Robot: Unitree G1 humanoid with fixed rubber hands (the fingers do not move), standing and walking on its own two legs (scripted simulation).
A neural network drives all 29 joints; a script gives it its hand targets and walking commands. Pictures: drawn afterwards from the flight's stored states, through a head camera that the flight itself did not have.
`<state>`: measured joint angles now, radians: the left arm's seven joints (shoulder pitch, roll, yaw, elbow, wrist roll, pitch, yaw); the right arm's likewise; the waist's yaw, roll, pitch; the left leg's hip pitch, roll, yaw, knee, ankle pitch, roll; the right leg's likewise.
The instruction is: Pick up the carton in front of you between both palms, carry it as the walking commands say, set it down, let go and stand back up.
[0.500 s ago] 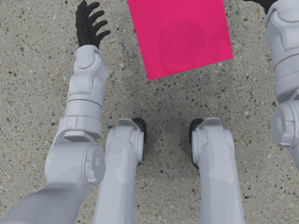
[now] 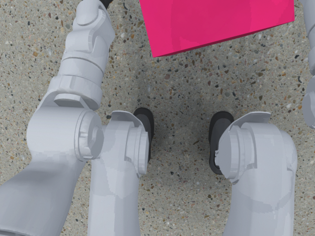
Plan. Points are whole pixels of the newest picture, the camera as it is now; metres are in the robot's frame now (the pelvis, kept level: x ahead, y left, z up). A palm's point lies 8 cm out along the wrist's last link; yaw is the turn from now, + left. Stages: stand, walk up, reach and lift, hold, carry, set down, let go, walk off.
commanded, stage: reach and lift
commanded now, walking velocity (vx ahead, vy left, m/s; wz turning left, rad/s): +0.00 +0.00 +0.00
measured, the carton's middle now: out of the picture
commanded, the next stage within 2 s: none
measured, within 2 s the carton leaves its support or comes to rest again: leaves its support in 0.70 s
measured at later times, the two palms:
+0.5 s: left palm out of the picture +0.53 +0.08 -0.16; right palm out of the picture +0.55 -0.22 -0.17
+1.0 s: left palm out of the picture +0.50 +0.06 -0.04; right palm out of the picture +0.49 -0.23 -0.06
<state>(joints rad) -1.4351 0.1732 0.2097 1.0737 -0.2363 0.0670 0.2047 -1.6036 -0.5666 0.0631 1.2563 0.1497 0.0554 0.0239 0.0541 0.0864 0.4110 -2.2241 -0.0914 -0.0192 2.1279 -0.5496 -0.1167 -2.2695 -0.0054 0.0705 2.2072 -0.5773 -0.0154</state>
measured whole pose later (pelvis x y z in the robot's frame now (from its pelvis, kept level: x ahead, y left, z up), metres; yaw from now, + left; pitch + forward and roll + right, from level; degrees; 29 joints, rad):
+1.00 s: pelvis +0.00 +0.01 +0.04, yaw -6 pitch +39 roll +4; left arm -1.09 -0.11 0.55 0.66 0.07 0.24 0.21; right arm -1.27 -0.28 -0.09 0.96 -0.04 0.36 -0.03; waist 0.02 0.08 0.02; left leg -2.16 -0.13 -0.08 2.03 -0.56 -0.13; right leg -2.22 0.10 0.09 2.05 -0.52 0.05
